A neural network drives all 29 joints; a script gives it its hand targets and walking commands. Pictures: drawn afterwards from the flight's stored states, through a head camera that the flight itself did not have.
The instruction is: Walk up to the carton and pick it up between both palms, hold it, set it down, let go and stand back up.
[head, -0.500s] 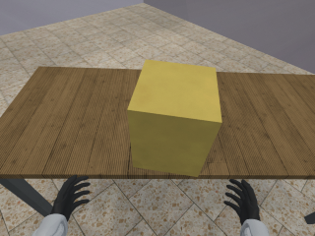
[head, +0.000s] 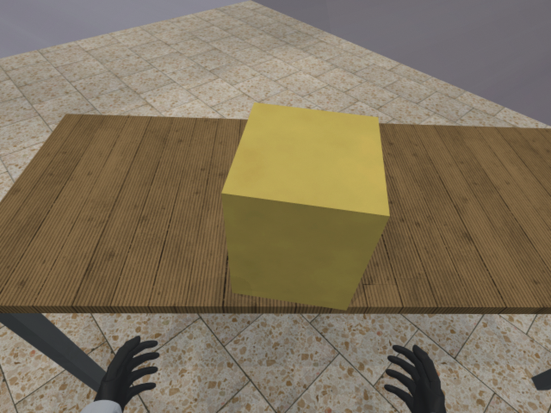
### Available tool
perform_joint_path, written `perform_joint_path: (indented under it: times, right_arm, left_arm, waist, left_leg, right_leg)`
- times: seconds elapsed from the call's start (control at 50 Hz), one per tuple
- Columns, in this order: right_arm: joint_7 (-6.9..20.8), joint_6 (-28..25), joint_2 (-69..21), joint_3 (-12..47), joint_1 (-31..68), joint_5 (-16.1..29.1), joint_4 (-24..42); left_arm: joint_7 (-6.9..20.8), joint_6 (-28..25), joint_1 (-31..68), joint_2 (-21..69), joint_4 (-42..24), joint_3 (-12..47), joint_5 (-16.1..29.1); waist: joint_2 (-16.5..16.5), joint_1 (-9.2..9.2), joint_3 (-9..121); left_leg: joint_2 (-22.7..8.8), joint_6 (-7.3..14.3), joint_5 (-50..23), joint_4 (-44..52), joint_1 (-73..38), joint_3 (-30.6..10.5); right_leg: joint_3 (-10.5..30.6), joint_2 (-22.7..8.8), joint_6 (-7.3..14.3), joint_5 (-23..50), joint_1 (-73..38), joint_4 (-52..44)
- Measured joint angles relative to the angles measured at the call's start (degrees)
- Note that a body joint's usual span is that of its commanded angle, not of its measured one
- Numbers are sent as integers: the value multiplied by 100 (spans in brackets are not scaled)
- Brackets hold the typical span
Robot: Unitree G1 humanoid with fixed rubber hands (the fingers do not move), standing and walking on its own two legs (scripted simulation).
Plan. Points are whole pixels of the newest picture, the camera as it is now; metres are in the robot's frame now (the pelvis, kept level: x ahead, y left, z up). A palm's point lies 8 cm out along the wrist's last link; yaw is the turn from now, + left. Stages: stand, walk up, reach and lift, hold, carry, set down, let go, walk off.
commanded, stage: set down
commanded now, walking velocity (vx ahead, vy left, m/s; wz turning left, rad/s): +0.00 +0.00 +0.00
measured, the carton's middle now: (301, 209) +0.42 -0.02 +0.06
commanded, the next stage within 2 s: let go in 0.30 s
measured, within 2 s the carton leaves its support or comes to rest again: neither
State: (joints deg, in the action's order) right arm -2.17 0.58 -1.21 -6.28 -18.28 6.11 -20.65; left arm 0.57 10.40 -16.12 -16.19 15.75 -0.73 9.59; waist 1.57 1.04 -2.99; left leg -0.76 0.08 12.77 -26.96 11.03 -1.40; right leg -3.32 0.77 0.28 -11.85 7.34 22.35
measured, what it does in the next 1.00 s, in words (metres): stands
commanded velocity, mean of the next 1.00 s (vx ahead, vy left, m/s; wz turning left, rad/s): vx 0.00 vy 0.00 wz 0.00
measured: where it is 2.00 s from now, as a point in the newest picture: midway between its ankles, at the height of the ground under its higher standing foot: outside the picture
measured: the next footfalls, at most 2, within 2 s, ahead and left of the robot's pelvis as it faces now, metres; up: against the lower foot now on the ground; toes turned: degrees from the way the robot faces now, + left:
none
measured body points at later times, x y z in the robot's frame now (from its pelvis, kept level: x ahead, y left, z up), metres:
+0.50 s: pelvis +0.01 +0.00 +0.00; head +0.02 +0.02 +0.45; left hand +0.16 +0.25 -0.09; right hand +0.15 -0.20 -0.09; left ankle +0.02 +0.11 -0.74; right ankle +0.01 -0.11 -0.74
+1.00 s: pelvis +0.02 +0.00 +0.00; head +0.04 +0.02 +0.45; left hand +0.14 +0.26 -0.12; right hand +0.12 -0.23 -0.12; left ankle +0.02 +0.11 -0.74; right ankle +0.01 -0.11 -0.74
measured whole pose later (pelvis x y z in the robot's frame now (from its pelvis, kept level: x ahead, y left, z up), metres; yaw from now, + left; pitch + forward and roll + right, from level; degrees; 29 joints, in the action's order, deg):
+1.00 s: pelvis +0.02 +0.00 +0.00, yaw +0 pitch -1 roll -1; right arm 0.7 -2.9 7.1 -6.3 -13.8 1.9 -47.6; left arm -0.5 0.5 -15.4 -16.8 38.6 0.0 -0.3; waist 1.6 1.0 -2.6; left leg -0.6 0.1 14.6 -27.0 11.1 -1.3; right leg -3.3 0.6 0.5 -13.8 7.3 22.4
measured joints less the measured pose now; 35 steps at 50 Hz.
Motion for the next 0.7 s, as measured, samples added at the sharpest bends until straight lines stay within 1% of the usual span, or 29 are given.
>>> perform_joint_path:
  times: [0.12,0.22,0.38,0.48,0.58,0.7]
  right_arm:
    - [69,-268,14,0,0,-38,-323]
    - [99,-428,62,0,1,-76,-686]
    - [202,-724,140,0,29,-128,-1022]
    - [250,-828,190,1,119,-171,-1358]
    - [341,-914,258,0,254,-218,-1754]
    - [357,-1074,274,0,306,-227,-1829]
  left_arm:
    - [-53,-99,0,0,144,10,-25]
    - [-57,-166,0,0,411,13,-72]
    - [-84,-303,3,0,613,24,-96]
    - [-86,-335,9,0,794,30,-126]
    - [-146,-337,12,1,1008,61,-152]
    - [-152,-443,14,0,1045,75,-153]
  waist:
    - [0,0,-1]
    - [0,0,-2]
    - [0,0,-2]
    - [0,0,-2]
    - [0,0,-2]
    - [0,0,-2]
  left_leg:
    - [0,0,18,0,0,1]
    - [0,0,38,0,0,1]
    - [0,0,66,0,0,2]
    - [0,0,83,0,0,3]
    - [0,0,103,0,0,4]
    - [-1,0,125,0,0,4]
  right_leg:
    - [0,0,0,-19,0,0]
    - [0,0,1,-39,0,0]
    - [0,0,4,-67,0,0]
    - [0,0,8,-85,0,0]
    - [0,0,15,-106,0,0]
    - [0,0,16,-129,0,0]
